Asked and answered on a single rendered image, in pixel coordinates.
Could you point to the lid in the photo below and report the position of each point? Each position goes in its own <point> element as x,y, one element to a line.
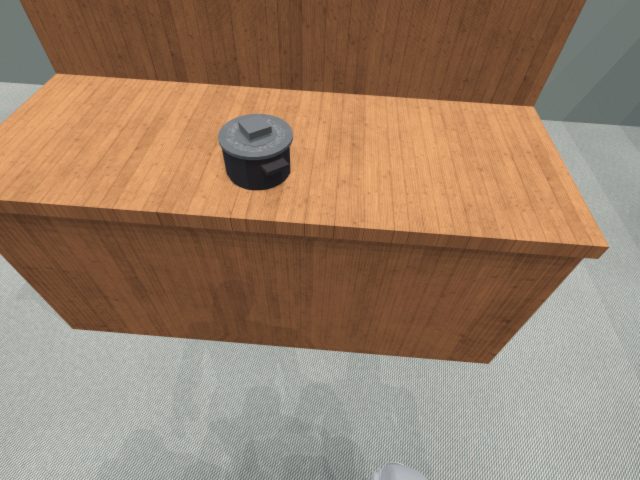
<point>235,143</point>

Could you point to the table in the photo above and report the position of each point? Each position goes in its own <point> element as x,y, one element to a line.
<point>427,213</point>

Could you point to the pot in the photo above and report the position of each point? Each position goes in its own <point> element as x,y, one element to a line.
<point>258,174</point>

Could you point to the knob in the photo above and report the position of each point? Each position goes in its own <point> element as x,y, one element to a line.
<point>255,127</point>

